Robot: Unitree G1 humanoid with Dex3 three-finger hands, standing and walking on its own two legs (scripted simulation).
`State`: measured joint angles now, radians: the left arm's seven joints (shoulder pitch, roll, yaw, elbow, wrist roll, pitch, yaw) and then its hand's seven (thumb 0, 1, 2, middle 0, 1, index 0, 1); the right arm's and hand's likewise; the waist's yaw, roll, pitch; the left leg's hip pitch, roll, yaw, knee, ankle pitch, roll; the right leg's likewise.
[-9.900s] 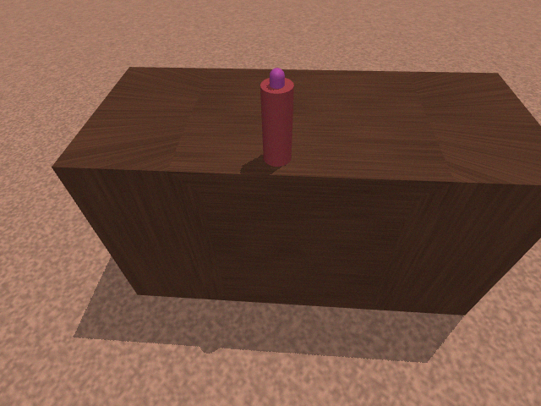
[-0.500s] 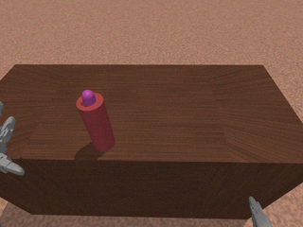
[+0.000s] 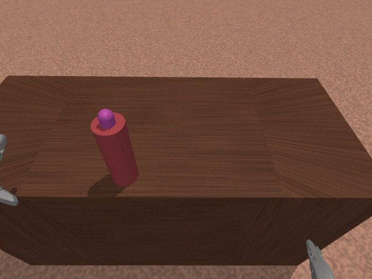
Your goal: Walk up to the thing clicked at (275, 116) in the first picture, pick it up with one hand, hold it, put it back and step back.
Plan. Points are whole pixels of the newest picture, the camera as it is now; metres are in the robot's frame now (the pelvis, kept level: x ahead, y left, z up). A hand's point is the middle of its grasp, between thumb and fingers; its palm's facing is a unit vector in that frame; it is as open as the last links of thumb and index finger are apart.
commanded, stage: go down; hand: left
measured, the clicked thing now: (116, 147) +0.43 +0.18 +0.05
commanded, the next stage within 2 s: approach in 1.26 s
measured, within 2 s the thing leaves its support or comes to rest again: neither
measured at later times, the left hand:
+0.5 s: hand (3, 152) +0.36 +0.37 +0.12, palm faces +0.18 -0.98 +0.00, open 17.6 cm
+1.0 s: hand (5, 151) +0.37 +0.37 +0.12, palm faces +0.18 -0.98 +0.00, open 17.4 cm
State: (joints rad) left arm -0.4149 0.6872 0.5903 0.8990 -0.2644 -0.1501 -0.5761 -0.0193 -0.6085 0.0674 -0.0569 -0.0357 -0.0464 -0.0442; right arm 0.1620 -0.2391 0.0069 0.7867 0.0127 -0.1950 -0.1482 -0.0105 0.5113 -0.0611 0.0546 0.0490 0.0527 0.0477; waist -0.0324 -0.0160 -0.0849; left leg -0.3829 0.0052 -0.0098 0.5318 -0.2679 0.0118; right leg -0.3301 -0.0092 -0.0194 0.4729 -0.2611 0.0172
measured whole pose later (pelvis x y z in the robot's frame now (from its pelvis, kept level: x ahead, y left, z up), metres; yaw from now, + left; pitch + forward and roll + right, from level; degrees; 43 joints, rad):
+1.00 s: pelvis +0.01 +0.00 -0.01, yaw -1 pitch +12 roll -2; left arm -0.51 0.78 0.64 1.01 -0.23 -0.16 -0.60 -0.02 -0.52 0.08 -0.05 -0.04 -0.04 -0.04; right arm 0.22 -0.25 0.03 0.66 0.01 -0.19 -0.13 -0.01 0.52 -0.06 0.05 0.05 0.05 0.05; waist -0.07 -0.01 -0.14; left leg -0.55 0.02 -0.01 0.68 -0.34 0.01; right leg -0.49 0.00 -0.02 0.60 -0.32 0.02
